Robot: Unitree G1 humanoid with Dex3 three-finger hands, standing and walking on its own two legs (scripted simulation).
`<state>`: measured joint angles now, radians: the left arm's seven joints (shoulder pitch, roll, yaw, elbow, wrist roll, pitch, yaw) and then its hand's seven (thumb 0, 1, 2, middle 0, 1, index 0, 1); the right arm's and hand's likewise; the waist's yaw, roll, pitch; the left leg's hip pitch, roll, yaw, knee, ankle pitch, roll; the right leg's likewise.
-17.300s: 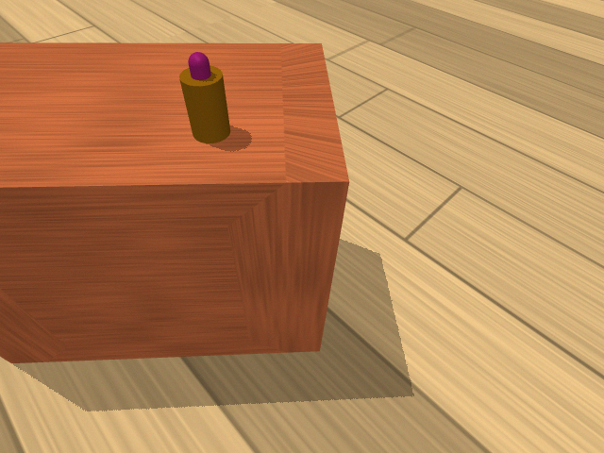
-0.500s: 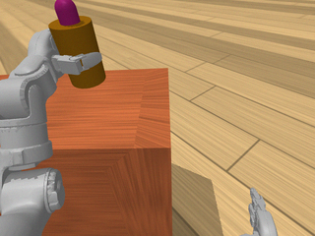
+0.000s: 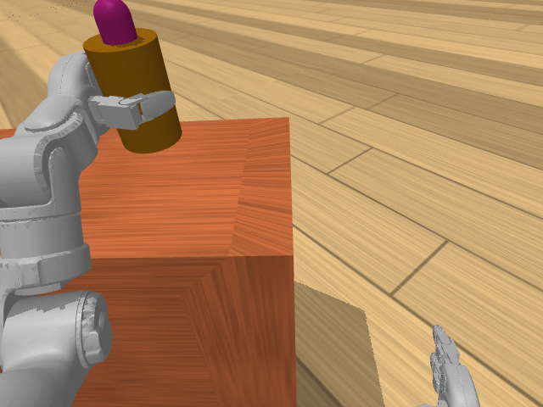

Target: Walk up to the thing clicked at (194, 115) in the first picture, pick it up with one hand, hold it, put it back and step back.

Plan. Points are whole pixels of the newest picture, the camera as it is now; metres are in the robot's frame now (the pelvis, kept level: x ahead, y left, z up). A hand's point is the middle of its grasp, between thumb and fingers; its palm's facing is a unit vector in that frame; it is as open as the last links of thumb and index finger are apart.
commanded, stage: hold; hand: left
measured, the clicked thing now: (133, 77) +0.36 +0.16 +0.36
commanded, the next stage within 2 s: crouch in 0.56 s
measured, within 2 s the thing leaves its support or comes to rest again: neither
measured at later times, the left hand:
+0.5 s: hand (135, 80) +0.35 +0.15 +0.36, palm faces +0.14 -0.99 +0.00, open 10.4 cm
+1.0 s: hand (143, 107) +0.38 +0.17 +0.31, palm faces +0.20 -0.98 +0.01, open 10.4 cm
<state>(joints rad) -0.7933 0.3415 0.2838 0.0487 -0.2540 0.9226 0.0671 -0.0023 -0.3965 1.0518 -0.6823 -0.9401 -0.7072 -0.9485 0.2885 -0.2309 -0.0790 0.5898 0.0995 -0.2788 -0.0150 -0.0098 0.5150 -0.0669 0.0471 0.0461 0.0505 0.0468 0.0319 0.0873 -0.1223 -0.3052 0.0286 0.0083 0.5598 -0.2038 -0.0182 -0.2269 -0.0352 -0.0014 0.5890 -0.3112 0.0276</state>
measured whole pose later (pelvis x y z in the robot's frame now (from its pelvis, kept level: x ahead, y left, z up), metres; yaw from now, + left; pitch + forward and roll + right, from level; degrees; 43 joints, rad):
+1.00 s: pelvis -0.01 +0.00 +0.00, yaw +0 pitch -2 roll +0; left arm -0.87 0.35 0.27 0.31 -0.23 0.82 0.10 0.00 -0.42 1.08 -0.68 -0.96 -0.71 -0.97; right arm 0.25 -0.22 -0.08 0.67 0.08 -0.31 -0.04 -0.01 0.54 -0.06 0.05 0.05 0.05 0.05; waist 0.01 0.07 -0.10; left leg -0.33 0.03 0.01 0.55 -0.18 -0.02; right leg -0.26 -0.04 0.00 0.60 -0.30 0.03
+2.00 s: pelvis +0.03 +0.00 +0.00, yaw -1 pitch +3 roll -1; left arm -0.80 0.41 0.34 0.74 -0.14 0.22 -0.01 0.00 -0.42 1.08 -0.68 -0.96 -0.71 -0.97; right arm 0.25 -0.22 -0.05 0.65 0.03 -0.30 -0.05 -0.01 0.52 -0.06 0.05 0.05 0.06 0.05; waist -0.04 0.04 -0.08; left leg -0.38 0.04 0.02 0.54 -0.22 -0.02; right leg -0.29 -0.02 0.01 0.52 -0.30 0.03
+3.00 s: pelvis +0.04 +0.00 +0.00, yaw -1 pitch +9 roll -2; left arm -0.77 0.46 0.36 0.95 -0.13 -0.09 -0.05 0.00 -0.42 1.08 -0.68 -0.97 -0.70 -0.98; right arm 0.21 -0.21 -0.03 0.57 0.02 -0.15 -0.04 -0.01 0.51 -0.06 0.05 0.05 0.06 0.05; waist -0.10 0.02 -0.09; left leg -0.53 0.06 0.01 0.63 -0.27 -0.02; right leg -0.42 0.00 0.01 0.58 -0.32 0.03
